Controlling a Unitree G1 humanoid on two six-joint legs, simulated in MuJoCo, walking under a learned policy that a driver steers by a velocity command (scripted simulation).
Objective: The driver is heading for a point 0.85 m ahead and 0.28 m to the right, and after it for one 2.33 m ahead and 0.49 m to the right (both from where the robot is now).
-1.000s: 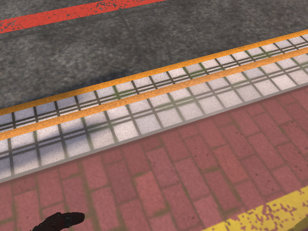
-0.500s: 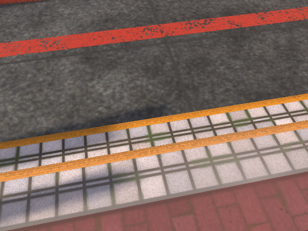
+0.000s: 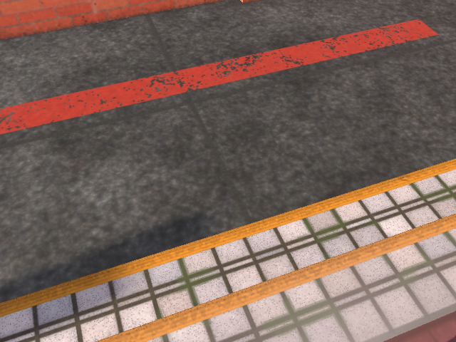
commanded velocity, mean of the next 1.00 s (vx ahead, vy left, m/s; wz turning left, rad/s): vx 0.50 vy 0.00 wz -0.20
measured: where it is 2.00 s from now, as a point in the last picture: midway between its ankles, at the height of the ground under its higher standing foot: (305, 233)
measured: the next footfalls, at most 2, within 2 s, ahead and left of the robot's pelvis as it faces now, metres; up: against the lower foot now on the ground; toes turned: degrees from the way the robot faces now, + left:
right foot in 0.16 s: +0.29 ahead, -0.14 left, +0.00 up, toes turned -2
left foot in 0.68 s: +0.51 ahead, +0.06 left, +0.00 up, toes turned -1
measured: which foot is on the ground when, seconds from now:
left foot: down 0.00-0.18, up 0.20-0.66, down 0.68-1.00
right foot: up 0.00-0.14, down 0.16-0.68, up 0.70-1.00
